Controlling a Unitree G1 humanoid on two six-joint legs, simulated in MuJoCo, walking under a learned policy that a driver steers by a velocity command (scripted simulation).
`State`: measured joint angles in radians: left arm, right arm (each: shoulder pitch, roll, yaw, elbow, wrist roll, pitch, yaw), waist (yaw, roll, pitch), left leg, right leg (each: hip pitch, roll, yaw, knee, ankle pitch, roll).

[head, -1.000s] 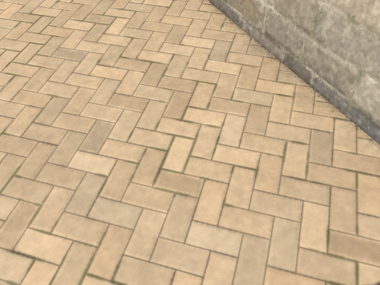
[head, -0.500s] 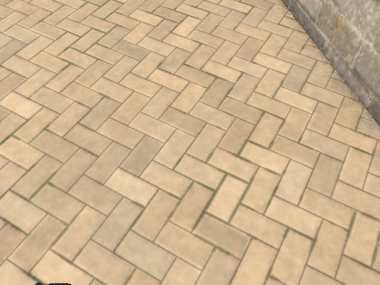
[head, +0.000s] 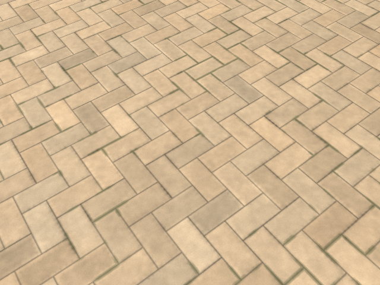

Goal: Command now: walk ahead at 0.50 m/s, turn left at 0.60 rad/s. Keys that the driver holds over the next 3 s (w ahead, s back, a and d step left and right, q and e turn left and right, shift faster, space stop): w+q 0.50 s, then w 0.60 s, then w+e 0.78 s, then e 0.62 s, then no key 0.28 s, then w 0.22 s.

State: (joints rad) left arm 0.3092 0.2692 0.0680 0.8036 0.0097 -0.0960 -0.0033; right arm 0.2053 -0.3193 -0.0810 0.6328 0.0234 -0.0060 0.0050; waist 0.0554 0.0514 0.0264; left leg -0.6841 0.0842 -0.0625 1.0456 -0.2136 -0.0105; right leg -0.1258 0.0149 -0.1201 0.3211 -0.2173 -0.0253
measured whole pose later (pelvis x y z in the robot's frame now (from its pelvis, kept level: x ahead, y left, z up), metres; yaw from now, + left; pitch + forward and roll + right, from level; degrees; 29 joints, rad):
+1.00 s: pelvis +0.56 +0.12 +0.00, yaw +24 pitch +2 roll -1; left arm 0.35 0.26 0.04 0.82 0.00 -0.09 -0.02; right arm 0.19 -0.29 -0.05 0.67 0.00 -0.05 0.00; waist 0.06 0.04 0.02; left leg -0.62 0.08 -0.05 0.92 -0.21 0.00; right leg -0.15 0.06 -0.02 0.30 -0.18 -0.06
